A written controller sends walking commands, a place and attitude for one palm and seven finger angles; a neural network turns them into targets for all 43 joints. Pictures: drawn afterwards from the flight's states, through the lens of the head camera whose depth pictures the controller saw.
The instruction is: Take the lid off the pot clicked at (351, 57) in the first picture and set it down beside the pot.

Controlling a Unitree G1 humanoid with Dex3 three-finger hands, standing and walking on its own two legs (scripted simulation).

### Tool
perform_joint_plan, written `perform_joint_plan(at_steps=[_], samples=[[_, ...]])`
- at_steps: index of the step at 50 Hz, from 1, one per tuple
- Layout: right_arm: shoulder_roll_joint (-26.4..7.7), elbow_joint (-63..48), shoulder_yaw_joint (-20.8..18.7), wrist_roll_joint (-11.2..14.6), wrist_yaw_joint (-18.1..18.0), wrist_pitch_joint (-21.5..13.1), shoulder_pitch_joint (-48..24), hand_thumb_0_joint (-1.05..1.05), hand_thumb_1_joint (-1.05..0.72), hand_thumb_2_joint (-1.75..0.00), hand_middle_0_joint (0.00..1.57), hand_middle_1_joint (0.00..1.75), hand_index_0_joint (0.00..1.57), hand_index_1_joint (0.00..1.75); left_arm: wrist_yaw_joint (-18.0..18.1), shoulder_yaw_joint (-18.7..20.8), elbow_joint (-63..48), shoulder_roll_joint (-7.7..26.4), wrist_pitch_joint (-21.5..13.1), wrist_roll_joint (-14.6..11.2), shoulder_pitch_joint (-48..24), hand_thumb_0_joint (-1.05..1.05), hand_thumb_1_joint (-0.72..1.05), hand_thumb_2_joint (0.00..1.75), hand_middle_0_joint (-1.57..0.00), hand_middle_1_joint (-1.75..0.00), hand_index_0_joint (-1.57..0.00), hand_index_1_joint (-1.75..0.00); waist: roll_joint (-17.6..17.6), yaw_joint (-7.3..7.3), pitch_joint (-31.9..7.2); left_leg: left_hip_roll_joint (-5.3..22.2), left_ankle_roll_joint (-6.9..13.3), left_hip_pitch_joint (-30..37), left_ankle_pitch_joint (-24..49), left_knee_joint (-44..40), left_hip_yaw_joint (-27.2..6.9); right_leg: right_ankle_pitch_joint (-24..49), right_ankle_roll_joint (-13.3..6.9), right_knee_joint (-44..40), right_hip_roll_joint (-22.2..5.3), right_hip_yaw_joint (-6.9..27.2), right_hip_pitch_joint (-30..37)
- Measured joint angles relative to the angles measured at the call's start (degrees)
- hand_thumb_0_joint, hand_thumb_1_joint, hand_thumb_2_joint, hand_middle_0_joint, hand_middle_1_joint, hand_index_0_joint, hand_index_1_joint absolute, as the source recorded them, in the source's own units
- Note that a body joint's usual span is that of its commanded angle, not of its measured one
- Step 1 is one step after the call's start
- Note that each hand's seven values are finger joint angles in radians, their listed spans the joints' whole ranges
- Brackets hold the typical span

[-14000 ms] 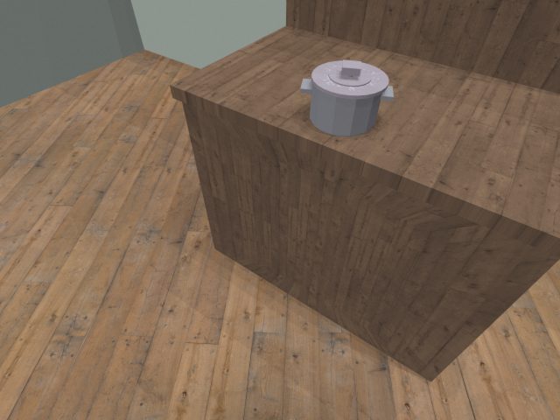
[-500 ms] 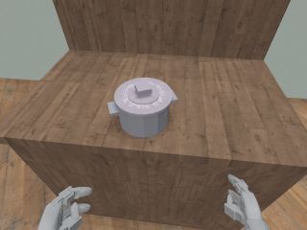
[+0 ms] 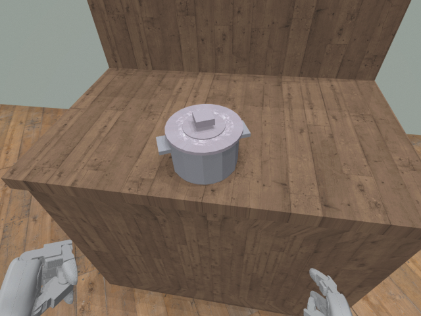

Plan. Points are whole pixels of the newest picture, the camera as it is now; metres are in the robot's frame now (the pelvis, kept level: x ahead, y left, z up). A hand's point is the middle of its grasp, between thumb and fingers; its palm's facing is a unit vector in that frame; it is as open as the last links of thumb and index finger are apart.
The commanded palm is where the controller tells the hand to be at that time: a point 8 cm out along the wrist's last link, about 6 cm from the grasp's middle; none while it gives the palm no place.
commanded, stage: raise the hand higher, near the body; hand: left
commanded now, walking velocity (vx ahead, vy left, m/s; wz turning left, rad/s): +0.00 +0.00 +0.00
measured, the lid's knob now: (203, 118) +0.47 +0.07 +0.15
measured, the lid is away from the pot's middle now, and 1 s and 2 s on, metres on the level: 0.00 0.00 0.00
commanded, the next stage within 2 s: reach forward and open the fingers in 0.64 s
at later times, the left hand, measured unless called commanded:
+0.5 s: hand (55, 241) +0.17 +0.24 +0.15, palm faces +0.33 -0.84 -0.42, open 3.1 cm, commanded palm +0.12 +0.28 +0.18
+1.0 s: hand (40, 212) +0.20 +0.27 +0.17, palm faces +0.11 -0.01 -0.99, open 2.9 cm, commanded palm +0.17 +0.28 +0.22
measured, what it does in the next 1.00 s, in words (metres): stands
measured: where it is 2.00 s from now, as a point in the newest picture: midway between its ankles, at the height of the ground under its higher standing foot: outside the picture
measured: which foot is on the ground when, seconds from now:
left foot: down 0.00-1.00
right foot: down 0.00-1.00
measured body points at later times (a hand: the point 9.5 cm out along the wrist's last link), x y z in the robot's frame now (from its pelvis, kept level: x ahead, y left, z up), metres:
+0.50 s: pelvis +0.01 +0.01 +0.00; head -0.01 +0.00 +0.45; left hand +0.15 +0.28 +0.18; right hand +0.22 -0.18 -0.06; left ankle +0.00 +0.09 -0.74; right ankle +0.00 -0.09 -0.74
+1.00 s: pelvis +0.00 +0.02 -0.01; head +0.01 -0.03 +0.44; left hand +0.19 +0.27 +0.23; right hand +0.22 -0.20 -0.09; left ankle +0.00 +0.09 -0.74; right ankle +0.00 -0.09 -0.74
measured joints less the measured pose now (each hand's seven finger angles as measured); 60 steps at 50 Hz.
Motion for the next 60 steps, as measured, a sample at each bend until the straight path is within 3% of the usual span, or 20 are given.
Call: perform_joint_plan(at_steps=[12, 26, 38, 41, 43, 45, 47, 49, 51, 60], samples=[[-1.46, -1.88, -0.69, 0.27, 0.11, -1.68, -2.45, 0.02, -0.9, -0.9, 0.2, 0.3, 0.2, 0.3, 0.48, 0.64, -6.48, 0.52, -1.03, 0.23, -0.71, 0.01, 0.89, 0.9, -1.3, -1.5, -1.3, -1.49, -0.66, 0.95, -0.56, -0.67, 0.66, 0.22, -0.65, 0.34, 0.4, -0.9, 0.69, 0.9, -0.68, 0.37, -0.05], [-0.35, -2.88, 1.18, 0.1, 1.25, -0.69, -3.05, 0.02, -0.9, -0.9, 0.2, 0.3, 0.2, 0.3, 0.52, 3.44, -10.5, 1.75, -1.47, -0.59, -5.89, 0.01, 0.89, 0.9, -1.31, -1.5, -1.3, -1.49, -0.92, 1.64, -0.11, -1.04, 1.02, 0.15, -1.18, 0.88, 0.33, -1.4, 1.08, 1.23, -1.04, 0.27, 0.05], [-0.82, -1.27, 1.19, 0.16, 1.68, 0.25, -1.87, 0.02, -0.9, -0.9, 0.2, 0.3, 0.2, 0.3, 0.92, 6.94, -12.66, 3.28, -2.74, -1.3, -10.05, 0.01, 0.89, 0.9, -1.31, -1.5, -1.3, -1.49, -0.54, 1.12, 0.45, -1.13, 1.08, 0.21, -1.08, 0.49, 0.59, -1.37, 1.17, 1.14, -1.15, 0.52, -0.1], [-2.37, -3.67, 1.39, -0.7, 2.24, 4.39, -1.32, 0.02, -0.9, -0.9, 0.2, 0.3, 0.2, 0.3, 2.65, 5.83, -14.94, 7.53, 2.48, 14.65, -11.88, 0.01, 0.88, 0.91, -1.31, -1.49, -1.3, -1.48, -0.37, 2.21, -1.19, -1.17, 1.02, -2.47, -1.28, 1.59, 1.12, -1.83, 1.12, 3.04, -1.22, 0.93, -3.26], [-3.5, -5.33, 1.34, -0.84, 2.96, 8.14, -2.32, 0.02, -0.9, -0.9, 0.2, 0.3, 0.2, 0.3, 2.75, 5.14, -16.41, 11.32, 6.25, 23.93, -12.3, 0.01, 0.86, 0.92, -1.3, -1.47, -1.3, -1.46, 0.18, 2.49, -1.54, -1.14, 1.05, -4.18, -1.43, 2.47, 1.61, -2.07, 1.07, 4.35, -1.2, 1.34, -5.31], [-4.51, -6.61, 1.25, -0.51, 3.56, 11.92, -3.8, 0.02, -0.9, -0.9, 0.2, 0.3, 0.2, 0.3, 1.56, 4.67, -16.81, 15.3, 9.35, 31.13, -12.05, 0.01, 0.83, 0.94, -1.3, -1.43, -1.29, -1.43, 0.9, 2.49, -1.71, -1.06, 1.15, -5.48, -1.43, 2.99, 2.03, -2.07, 1.11, 5.12, -1.13, 1.7, -6.82], [-5.56, -7.52, 1.13, 0.33, 3.89, 14.58, -5.2, 0.02, -0.9, -0.9, 0.2, 0.3, 0.2, 0.3, -0.81, 4.07, -16.33, 19.14, 11.77, 35.7, -12.17, 0.0, 0.79, 0.96, -1.29, -1.39, -1.28, -1.38, 1.87, 2.44, -1.75, -0.94, 1.22, -6.42, -1.39, 3.46, 2.17, -1.89, 1.18, 5.39, -1.03, 1.8, -7.7], [-6.43, -7.84, 0.84, 0.99, 3.97, 15.84, -6.12, 0.02, -0.9, -0.9, 0.2, 0.3, 0.2, 0.3, -3.86, 3.33, -14.87, 22.52, 12.84, 38.37, -13.12, 0.0, 0.75, 0.99, -1.28, -1.34, -1.27, -1.33, 2.81, 2.37, -2.14, -1.05, 1.3, -7.06, -1.2, 3.58, 1.94, -1.73, 1.31, 5.39, -1.14, 1.55, -8.19], [-7.04, -7.77, 0.58, 1.66, 3.94, 16.27, -6.82, 0.02, -0.9, -0.9, 0.2, 0.3, 0.2, 0.3, -7.23, 3.07, -13.2, 25.08, 13.15, 39.25, -13.93, 0.0, 0.69, 1.03, -1.26, -1.28, -1.26, -1.27, 3.71, 2.26, -2.48, -1.17, 1.35, -7.12, -0.88, 3.31, 1.61, -1.47, 1.42, 4.95, -1.27, 1.22, -8.06], [-7.19, -6.6, 0.36, 2.53, 2.57, 13.98, -6.99, 0.02, -0.9, -0.9, 0.2, 0.3, 0.19, 0.3, -21.72, -0.15, -4.53, 27.85, 10.45, 38.07, -26.78, 0.0, 0.42, 1.2, -1.19, -0.98, -1.18, -0.98, 4.82, 2.42, -1.39, -2.11, 1.48, -5.85, 1.55, 1.08, -0.8, 0.11, 1.54, 2.45, -2.21, -1.17, -5.89]])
